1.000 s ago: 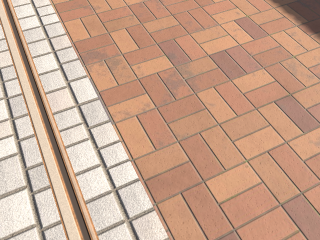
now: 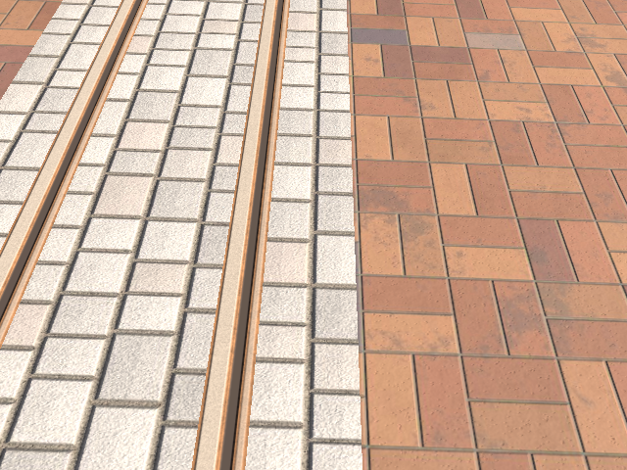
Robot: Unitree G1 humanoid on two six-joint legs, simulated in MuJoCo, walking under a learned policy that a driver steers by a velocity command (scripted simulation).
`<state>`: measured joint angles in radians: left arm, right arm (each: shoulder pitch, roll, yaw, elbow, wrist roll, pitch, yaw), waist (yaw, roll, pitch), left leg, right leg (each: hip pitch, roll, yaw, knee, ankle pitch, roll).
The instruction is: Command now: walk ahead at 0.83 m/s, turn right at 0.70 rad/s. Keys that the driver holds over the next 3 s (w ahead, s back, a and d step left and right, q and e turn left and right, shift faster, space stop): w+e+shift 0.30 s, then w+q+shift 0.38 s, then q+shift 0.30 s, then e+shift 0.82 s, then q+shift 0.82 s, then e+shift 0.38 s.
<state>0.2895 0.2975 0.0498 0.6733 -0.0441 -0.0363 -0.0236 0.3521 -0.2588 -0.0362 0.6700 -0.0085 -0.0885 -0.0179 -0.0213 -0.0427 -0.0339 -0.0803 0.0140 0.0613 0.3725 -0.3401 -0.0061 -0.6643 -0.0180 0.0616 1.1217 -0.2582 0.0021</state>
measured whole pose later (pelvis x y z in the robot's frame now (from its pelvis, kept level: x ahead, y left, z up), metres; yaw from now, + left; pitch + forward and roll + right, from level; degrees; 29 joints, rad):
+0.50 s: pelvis +0.34 -0.14 -0.01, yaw -19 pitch -1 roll -1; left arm 0.37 0.26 0.04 0.75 0.01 -0.09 -0.05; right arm 0.23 -0.28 -0.02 0.69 0.05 -0.08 -0.01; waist 0.02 0.03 0.04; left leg -0.66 0.15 -0.10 1.29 -0.21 0.04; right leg -0.19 0.12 -0.08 0.50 -0.30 -0.12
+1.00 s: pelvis +0.72 -0.23 -0.01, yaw +4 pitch +1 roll +0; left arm 0.03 0.28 0.00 0.56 0.03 -0.09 0.01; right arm 0.31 -0.30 -0.06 0.67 0.01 -0.04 0.01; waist -0.05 -0.01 0.10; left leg -0.33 -0.21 -0.12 0.44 -0.09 0.14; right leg -0.65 -0.03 0.21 1.08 -0.35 0.07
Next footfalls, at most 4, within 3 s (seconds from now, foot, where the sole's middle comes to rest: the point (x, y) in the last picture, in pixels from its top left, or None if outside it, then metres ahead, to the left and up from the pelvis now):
0.30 right None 0.34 -0.20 -0.78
0.76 left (390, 340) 0.83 -0.20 -0.78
1.20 right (450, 282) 1.01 -0.38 -0.78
1.58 left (374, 287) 0.99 -0.17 -0.78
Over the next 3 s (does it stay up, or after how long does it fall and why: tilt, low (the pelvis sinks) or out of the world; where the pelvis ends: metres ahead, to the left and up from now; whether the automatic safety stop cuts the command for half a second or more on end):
stays up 0.96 -0.28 0.00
